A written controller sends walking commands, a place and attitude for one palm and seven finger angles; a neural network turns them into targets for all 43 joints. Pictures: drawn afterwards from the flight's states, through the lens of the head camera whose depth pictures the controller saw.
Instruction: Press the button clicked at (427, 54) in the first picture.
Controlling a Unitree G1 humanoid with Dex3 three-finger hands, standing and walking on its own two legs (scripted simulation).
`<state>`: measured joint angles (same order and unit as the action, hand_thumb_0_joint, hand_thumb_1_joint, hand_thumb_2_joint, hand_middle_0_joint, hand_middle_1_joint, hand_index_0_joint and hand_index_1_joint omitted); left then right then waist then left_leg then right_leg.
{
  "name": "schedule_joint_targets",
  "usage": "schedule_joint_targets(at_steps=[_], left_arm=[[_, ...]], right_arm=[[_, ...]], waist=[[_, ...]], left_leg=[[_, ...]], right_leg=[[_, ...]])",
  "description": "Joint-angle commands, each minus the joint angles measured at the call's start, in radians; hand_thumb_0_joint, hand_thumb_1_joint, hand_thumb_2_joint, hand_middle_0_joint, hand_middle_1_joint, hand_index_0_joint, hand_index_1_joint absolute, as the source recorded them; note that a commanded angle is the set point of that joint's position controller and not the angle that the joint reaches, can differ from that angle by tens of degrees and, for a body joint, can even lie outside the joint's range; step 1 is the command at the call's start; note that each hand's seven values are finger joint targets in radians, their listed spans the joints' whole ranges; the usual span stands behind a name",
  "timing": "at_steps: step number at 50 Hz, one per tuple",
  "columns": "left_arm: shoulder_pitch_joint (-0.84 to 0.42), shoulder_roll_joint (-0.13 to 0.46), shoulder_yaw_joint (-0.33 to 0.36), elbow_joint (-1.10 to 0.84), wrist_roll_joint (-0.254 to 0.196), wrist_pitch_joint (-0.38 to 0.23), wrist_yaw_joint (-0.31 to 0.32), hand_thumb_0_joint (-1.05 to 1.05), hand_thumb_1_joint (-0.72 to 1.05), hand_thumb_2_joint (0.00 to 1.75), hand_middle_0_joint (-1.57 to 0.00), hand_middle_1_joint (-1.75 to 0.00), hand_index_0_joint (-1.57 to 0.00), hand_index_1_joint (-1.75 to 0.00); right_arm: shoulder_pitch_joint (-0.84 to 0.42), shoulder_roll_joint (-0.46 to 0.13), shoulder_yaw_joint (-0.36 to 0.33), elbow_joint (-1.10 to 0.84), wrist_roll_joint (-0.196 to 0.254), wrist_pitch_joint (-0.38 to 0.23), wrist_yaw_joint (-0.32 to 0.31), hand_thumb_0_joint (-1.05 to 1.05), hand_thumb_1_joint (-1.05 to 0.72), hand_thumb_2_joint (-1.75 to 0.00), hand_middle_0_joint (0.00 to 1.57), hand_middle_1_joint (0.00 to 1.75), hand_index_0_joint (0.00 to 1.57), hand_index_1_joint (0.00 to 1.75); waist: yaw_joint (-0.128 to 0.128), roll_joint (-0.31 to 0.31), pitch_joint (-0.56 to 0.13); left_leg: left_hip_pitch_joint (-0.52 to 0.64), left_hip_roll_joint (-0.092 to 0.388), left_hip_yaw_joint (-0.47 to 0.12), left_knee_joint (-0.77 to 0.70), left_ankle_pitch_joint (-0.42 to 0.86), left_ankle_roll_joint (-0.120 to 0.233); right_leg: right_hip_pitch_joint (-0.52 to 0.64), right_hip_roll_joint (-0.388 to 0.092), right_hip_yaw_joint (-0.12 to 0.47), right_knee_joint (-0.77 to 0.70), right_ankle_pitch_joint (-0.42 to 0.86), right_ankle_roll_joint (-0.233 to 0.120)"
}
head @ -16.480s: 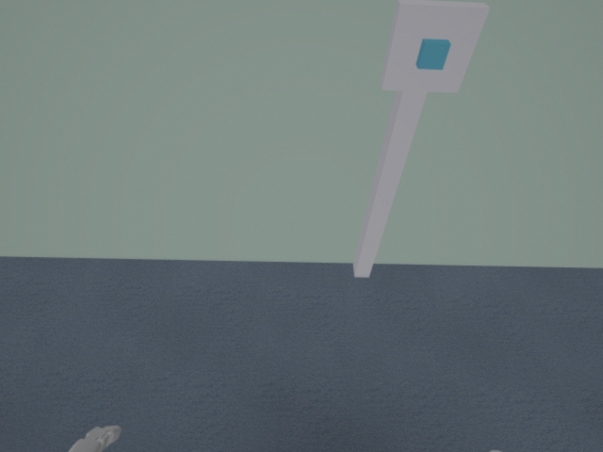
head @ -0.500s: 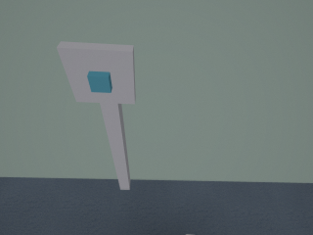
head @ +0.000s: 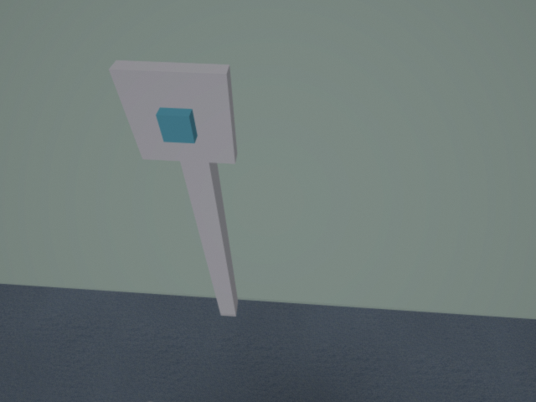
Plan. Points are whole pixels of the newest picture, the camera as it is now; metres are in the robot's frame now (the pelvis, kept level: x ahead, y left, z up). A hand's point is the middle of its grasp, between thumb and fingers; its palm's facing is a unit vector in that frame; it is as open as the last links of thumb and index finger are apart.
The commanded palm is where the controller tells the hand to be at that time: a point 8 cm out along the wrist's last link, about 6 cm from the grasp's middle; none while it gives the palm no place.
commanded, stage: come to a stop and stand still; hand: left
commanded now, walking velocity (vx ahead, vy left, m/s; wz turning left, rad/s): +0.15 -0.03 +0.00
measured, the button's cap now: (178, 124) +0.50 +0.19 +0.15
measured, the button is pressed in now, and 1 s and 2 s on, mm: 0 0 0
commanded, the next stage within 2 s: look again from close up in 0.96 s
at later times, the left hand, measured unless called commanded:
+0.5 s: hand out of the picture +0.01 +0.19 -0.17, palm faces -0.04 -0.98 -0.17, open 7.3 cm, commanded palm none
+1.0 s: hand out of the picture +0.01 +0.14 -0.17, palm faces +0.05 -0.98 -0.19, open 7.3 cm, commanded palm none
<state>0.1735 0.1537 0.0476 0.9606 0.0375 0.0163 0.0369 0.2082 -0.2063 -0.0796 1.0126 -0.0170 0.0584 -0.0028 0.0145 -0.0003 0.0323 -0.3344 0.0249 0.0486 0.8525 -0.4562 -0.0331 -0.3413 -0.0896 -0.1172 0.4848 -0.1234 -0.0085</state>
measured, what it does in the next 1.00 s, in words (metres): steps on the spot: left foot, then right foot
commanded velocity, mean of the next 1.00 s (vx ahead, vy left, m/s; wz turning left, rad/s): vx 0.04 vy -0.06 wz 0.00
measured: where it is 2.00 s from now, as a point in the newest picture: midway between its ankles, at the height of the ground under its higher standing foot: outside the picture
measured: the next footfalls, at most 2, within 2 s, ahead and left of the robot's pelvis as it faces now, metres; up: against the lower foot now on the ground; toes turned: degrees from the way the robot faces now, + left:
left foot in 0.06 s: +0.02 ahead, +0.12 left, +0.00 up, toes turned +3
right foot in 0.56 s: +0.04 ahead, -0.12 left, +0.00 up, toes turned -4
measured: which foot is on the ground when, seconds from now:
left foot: up 0.00-0.04, down 0.06-1.00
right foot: down 0.00-0.06, up 0.08-0.54, down 0.56-1.00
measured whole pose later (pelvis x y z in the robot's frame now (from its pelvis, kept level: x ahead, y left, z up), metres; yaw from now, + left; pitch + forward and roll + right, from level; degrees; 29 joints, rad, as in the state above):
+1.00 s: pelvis +0.02 -0.02 +0.01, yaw +0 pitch -1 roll +0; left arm 0.31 0.12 0.00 1.14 0.01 -0.02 0.04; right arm 0.26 -0.15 -0.02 1.14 -0.01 0.00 -0.05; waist 0.00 0.03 0.02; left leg -0.10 0.07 0.04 0.42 -0.31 -0.05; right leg -0.15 0.01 -0.08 0.44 -0.27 -0.03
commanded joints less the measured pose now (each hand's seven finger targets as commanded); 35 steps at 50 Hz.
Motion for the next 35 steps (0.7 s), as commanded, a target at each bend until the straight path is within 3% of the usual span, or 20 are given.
schedule_joint_targets(at_steps=[1, 2, 3, 4, 5, 6, 7, 9, 11, 13, 18, 22, 25, 26, 27, 28, 29, 31, 33, 35], left_arm=[[0.014, 0.199, 0.052, -0.036, -0.004, 0.011, 0.005, 0.00, 0.90, 0.90, -0.20, -0.30, -0.20, -0.30], [0.017, 0.162, 0.044, -0.034, -0.012, 0.017, 0.000, 0.00, 0.90, 0.90, -0.20, -0.30, -0.20, -0.30], [0.027, 0.094, 0.030, -0.043, -0.025, 0.020, -0.006, 0.00, 0.90, 0.90, -0.20, -0.30, -0.20, -0.30], [0.000, 0.061, 0.021, -0.058, -0.025, 0.020, -0.012, 0.00, 0.90, 0.90, -0.20, -0.30, -0.20, -0.30], [-0.014, 0.077, 0.028, -0.067, -0.021, 0.016, -0.023, 0.00, 0.90, 0.90, -0.20, -0.30, -0.20, -0.30], [0.015, 0.081, 0.029, -0.036, -0.006, 0.017, -0.028, 0.00, 0.90, 0.90, -0.20, -0.30, -0.20, -0.30], [0.070, 0.082, 0.029, -0.002, 0.000, 0.013, -0.035, 0.00, 0.90, 0.90, -0.20, -0.30, -0.20, -0.30], [0.133, 0.065, 0.023, 0.038, -0.003, 0.001, -0.044, 0.00, 0.90, 0.90, -0.20, -0.30, -0.20, -0.30], [0.128, 0.070, 0.021, 0.053, -0.005, -0.005, -0.046, 0.00, 0.90, 0.90, -0.20, -0.30, -0.20, -0.30], [0.107, 0.078, 0.022, 0.042, -0.003, -0.002, -0.045, 0.00, 0.90, 0.90, -0.20, -0.30, -0.20, -0.30], [0.075, 0.057, 0.014, 0.035, -0.005, 0.006, -0.046, 0.00, 0.90, 0.90, -0.20, -0.30, -0.20, -0.30], [0.076, 0.010, -0.003, 0.044, -0.014, -0.003, -0.040, 0.00, 0.90, 0.90, -0.20, -0.30, -0.20, -0.30], [0.172, 0.002, -0.005, 0.092, -0.020, -0.021, -0.027, 0.00, 0.90, 0.90, -0.20, -0.30, -0.20, -0.30], [0.195, 0.034, -0.002, 0.104, -0.019, -0.028, -0.018, 0.00, 0.90, 0.90, -0.20, -0.30, -0.20, -0.30], [0.235, 0.061, -0.003, 0.129, -0.023, -0.037, -0.009, 0.00, 0.90, 0.90, -0.20, -0.30, -0.20, -0.30], [0.242, 0.103, -0.001, 0.140, -0.025, -0.041, -0.006, 0.00, 0.90, 0.90, -0.20, -0.30, -0.20, -0.30], [0.231, 0.120, -0.001, 0.138, -0.027, -0.037, -0.005, 0.00, 0.90, 0.90, -0.20, -0.30, -0.20, -0.30], [0.174, 0.085, -0.006, 0.137, -0.027, -0.042, -0.003, 0.00, 0.90, 0.90, -0.20, -0.30, -0.20, -0.30], [0.147, 0.050, -0.022, 0.138, -0.033, -0.043, -0.002, 0.00, 0.90, 0.90, -0.20, -0.30, -0.20, -0.30], [0.155, 0.038, -0.025, 0.142, -0.036, -0.042, -0.001, 0.00, 0.90, 0.90, -0.20, -0.30, -0.20, -0.30]], right_arm=[[0.250, 0.001, 0.014, 0.014, 0.000, -0.023, 0.002, 0.00, -0.90, -0.90, 0.20, 0.30, 0.20, 0.30], [0.287, -0.022, 0.013, 0.022, -0.002, -0.030, -0.003, 0.00, -0.90, -0.90, 0.20, 0.30, 0.20, 0.30], [0.273, -0.086, 0.002, 0.009, -0.015, -0.038, -0.008, 0.00, -0.90, -0.90, 0.20, 0.30, 0.20, 0.30], [0.191, -0.145, -0.004, -0.035, -0.018, -0.040, -0.018, 0.00, -0.90, -0.90, 0.20, 0.30, 0.20, 0.30], [0.118, -0.154, 0.003, -0.060, -0.023, -0.042, -0.023, 0.00, -0.90, -0.90, 0.20, 0.30, 0.20, 0.30], [0.074, -0.118, 0.012, -0.054, -0.023, -0.053, -0.025, 0.00, -0.90, -0.90, 0.20, 0.30, 0.20, 0.30], [0.056, -0.086, 0.023, -0.049, -0.017, -0.063, -0.028, 0.00, -0.90, -0.90, 0.20, 0.30, 0.20, 0.30], [0.100, -0.081, 0.029, -0.039, -0.010, -0.081, -0.034, 0.00, -0.90, -0.90, 0.20, 0.30, 0.20, 0.30], [0.168, -0.069, 0.031, -0.007, -0.005, -0.090, -0.042, 0.00, -0.90, -0.90, 0.20, 0.30, 0.20, 0.30], [0.245, -0.061, 0.029, 0.020, -0.006, -0.093, -0.050, 0.00, -0.90, -0.90, 0.20, 0.30, 0.20, 0.30], [0.316, -0.050, 0.030, 0.068, -0.014, -0.096, -0.062, 0.00, -0.90, -0.90, 0.20, 0.30, 0.20, 0.30], [0.290, -0.049, 0.031, 0.087, -0.018, -0.088, -0.057, 0.00, -0.90, -0.90, 0.20, 0.30, 0.20, 0.30], [0.271, -0.031, 0.035, 0.101, -0.009, -0.081, -0.049, 0.00, -0.90, -0.90, 0.20, 0.30, 0.20, 0.30], [0.282, -0.003, 0.040, 0.106, -0.002, -0.081, -0.044, 0.00, -0.90, -0.90, 0.20, 0.30, 0.20, 0.30], [0.270, 0.039, 0.054, 0.100, 0.003, -0.081, -0.039, 0.00, -0.90, -0.90, 0.20, 0.30, 0.20, 0.30], [0.264, 0.071, 0.062, 0.094, 0.003, -0.076, -0.037, 0.00, -0.90, -0.90, 0.20, 0.30, 0.20, 0.30], [0.269, 0.079, 0.061, 0.099, -0.001, -0.072, -0.036, 0.00, -0.90, -0.90, 0.20, 0.30, 0.20, 0.30], [0.284, 0.085, 0.061, 0.123, -0.005, -0.059, -0.035, 0.00, -0.90, -0.90, 0.20, 0.30, 0.20, 0.30], [0.298, 0.074, 0.064, 0.146, -0.002, -0.063, -0.037, 0.00, -0.90, -0.90, 0.20, 0.30, 0.20, 0.30], [0.282, 0.054, 0.065, 0.155, -0.001, -0.069, -0.040, 0.00, -0.90, -0.90, 0.20, 0.30, 0.20, 0.30]], waist=[[-0.060, -0.149, -0.065], [-0.077, -0.035, -0.053], [-0.074, 0.222, 0.002], [-0.064, 0.340, 0.109], [-0.036, 0.244, 0.163], [-0.006, 0.239, 0.127], [0.014, 0.158, 0.119], [0.004, 0.086, 0.074], [-0.021, 0.093, 0.066], [-0.049, 0.096, 0.066], [-0.069, 0.100, 0.046], [-0.062, 0.146, 0.022], [-0.014, 0.099, -0.020], [-0.008, 0.015, -0.036], [0.005, -0.068, -0.042], [-0.002, -0.128, -0.020], [-0.010, -0.099, -0.007], [-0.036, -0.169, 0.008], [-0.045, -0.095, 0.048], [-0.031, 0.001, 0.070]], left_leg=[[0.270, -0.035, 0.059, -0.378, 0.107, 0.029], [0.312, -0.001, -0.003, -0.484, 0.084, 0.040], [0.225, 0.173, -0.284, -0.648, -0.156, 0.101], [0.018, 0.316, -0.447, -0.796, -0.326, 0.171], [-0.117, 0.346, -0.444, -0.840, -0.334, 0.220], [-0.117, 0.297, -0.414, -0.816, -0.277, 0.192], [-0.068, 0.249, -0.325, -0.773, -0.181, 0.162], [0.070, 0.202, -0.239, -0.728, -0.029, 0.147], [0.171, 0.202, -0.217, -0.712, 0.052, 0.142], [0.230, 0.236, -0.256, -0.701, 0.105, 0.155], [0.284, 0.292, -0.266, -0.662, 0.324, 0.211], [0.178, 0.260, -0.198, -0.598, 0.443, 0.204], [0.075, 0.184, -0.144, -0.497, 0.357, 0.139], [-0.014, 0.142, -0.123, -0.448, 0.270, 0.101], [-0.088, 0.078, -0.046, -0.390, 0.130, 0.058], [-0.100, 0.028, 0.009, -0.347, 0.033, 0.032], [-0.041, 0.026, 0.013, -0.312, 0.037, 0.031], [0.048, 0.045, 0.003, -0.315, 0.130, 0.027], [0.101, 0.066, -0.026, -0.407, 0.291, 0.028], [0.110, 0.089, -0.048, -0.462, 0.414, 0.029]], right_leg=[[-0.099, -0.150, 0.221, -0.231, -0.389, -0.069], [-0.156, -0.089, 0.165, -0.132, -0.436, -0.026], [-0.242, 0.021, 0.079, 0.078, -0.433, 0.024], [-0.252, 0.072, 0.050, 0.257, -0.348, 0.034], [-0.202, 0.041, 0.117, 0.371, -0.281, 0.023], [-0.187, 0.044, 0.153, 0.453, -0.231, 0.015], [-0.196, 0.058, 0.145, 0.515, -0.180, 0.015], [-0.238, 0.067, 0.124, 0.558, -0.119, 0.025], [-0.298, 0.062, 0.122, 0.564, -0.100, 0.033], [-0.338, 0.046, 0.134, 0.557, -0.118, 0.036], [-0.303, 0.011, 0.124, 0.418, -0.186, 0.037], [-0.087, 0.036, 0.070, 0.208, -0.258, 0.025], [0.152, 0.065, 0.043, -0.039, -0.077, 0.021], [0.278, 0.022, 0.107, -0.089, -0.025, 0.009], [0.343, -0.094, 0.232, -0.115, 0.013, -0.028], [0.300, -0.182, 0.301, -0.148, 0.026, -0.081], [0.221, -0.211, 0.305, -0.174, -0.018, -0.112], [0.141, -0.126, 0.251, -0.175, 0.025, -0.106], [0.116, -0.072, 0.168, -0.126, 0.136, -0.074], [0.148, -0.023, 0.127, -0.083, 0.196, -0.044]])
